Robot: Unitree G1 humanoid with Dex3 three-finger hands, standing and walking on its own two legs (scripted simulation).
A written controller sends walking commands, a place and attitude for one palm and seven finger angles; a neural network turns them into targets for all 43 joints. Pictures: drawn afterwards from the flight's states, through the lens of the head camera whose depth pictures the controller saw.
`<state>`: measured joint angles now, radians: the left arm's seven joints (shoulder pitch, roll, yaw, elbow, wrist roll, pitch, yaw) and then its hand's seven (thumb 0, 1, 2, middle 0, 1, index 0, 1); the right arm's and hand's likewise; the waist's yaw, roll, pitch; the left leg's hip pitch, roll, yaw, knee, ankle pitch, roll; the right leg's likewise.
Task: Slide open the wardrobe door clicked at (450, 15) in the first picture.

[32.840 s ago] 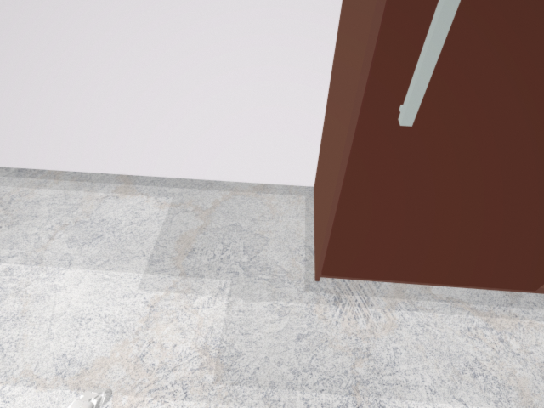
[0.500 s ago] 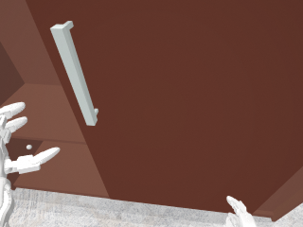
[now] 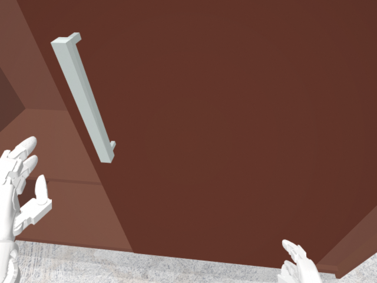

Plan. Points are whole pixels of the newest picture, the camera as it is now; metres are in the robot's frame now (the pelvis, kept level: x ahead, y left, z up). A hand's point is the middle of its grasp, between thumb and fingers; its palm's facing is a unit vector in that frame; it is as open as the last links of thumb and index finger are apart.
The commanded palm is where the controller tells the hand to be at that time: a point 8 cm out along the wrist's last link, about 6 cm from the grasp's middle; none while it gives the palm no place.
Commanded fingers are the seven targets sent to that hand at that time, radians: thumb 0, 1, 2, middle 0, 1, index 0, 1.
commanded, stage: draw the hand back to the body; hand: left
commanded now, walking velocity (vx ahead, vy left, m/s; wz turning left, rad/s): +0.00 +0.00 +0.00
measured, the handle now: (93, 106) +0.40 +0.27 +0.20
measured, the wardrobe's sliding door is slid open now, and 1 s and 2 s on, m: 0.69 0.69 0.69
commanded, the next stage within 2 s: step back with the hand held close in 0.20 s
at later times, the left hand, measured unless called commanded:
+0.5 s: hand (39, 206) +0.17 +0.27 +0.16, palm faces +0.44 -0.80 -0.41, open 7.4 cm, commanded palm +0.11 +0.30 +0.17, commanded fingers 0.00 0.90 0.90 -0.20 -0.30 -0.20 -0.30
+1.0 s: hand out of the picture +0.09 +0.34 +0.15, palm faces +0.47 -0.75 -0.47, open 7.4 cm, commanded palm +0.03 +0.36 +0.17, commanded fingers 0.00 0.90 0.90 -0.20 -0.30 -0.20 -0.30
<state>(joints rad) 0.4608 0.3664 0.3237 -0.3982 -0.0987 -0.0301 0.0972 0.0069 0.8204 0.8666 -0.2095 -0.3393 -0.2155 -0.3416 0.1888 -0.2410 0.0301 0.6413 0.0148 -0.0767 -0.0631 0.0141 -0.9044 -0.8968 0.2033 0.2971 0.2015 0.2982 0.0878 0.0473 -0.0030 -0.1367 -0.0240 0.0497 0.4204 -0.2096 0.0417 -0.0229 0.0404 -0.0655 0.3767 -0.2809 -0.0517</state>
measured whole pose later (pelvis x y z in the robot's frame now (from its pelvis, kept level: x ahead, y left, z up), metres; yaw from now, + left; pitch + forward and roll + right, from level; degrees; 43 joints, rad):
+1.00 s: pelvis -0.09 +0.06 -0.01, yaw +3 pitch +2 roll -3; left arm 0.53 0.42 0.44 -0.48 -0.03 -0.18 0.11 0.01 0.89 0.90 -0.21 -0.30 -0.21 -0.30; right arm 0.21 -0.23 0.02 0.56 0.02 -0.04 -0.08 0.01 -0.90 -0.90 0.20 0.30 0.20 0.30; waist 0.03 0.01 -0.02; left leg -0.44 -0.07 0.05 0.48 -0.08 0.13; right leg -0.21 0.06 0.03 0.54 -0.34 0.00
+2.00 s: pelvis -0.33 +0.20 +0.00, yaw -2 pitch -3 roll -5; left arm 0.52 0.44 0.40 -0.69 -0.06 -0.14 0.11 0.02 0.90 0.90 -0.20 -0.30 -0.21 -0.30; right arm 0.29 -0.06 0.06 0.63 -0.02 -0.11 0.03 0.01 -0.90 -0.90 0.21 0.30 0.21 0.30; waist -0.03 -0.07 0.06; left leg -0.35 0.06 -0.02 0.51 -0.25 -0.01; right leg -0.43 0.11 -0.10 0.98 -0.41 -0.03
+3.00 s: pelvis -0.29 +0.23 -0.01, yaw +4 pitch +2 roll -1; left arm 0.33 0.18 0.01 1.01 0.01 0.02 0.01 -0.01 0.97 0.90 -0.20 -0.30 -0.21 -0.30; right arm 0.23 -0.21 0.00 0.98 -0.02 0.03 -0.03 0.01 -0.91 -0.90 0.20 0.30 0.20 0.30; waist 0.01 -0.01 0.07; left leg -0.26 0.05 0.06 0.53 -0.30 -0.01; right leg -0.15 0.03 -0.09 0.46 -0.34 -0.04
